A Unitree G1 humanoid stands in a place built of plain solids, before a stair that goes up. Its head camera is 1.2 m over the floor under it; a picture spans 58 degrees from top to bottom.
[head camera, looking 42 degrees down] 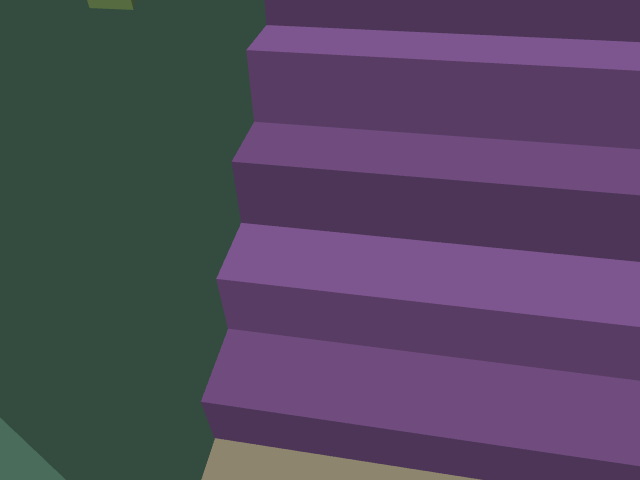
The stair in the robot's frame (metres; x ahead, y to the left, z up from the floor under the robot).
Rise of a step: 0.20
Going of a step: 0.22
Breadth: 1.30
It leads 9 degrees to the right of straight ahead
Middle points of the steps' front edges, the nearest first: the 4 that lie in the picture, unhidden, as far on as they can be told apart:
0.42 -0.35 0.20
0.64 -0.38 0.41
0.86 -0.42 0.61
1.08 -0.45 0.81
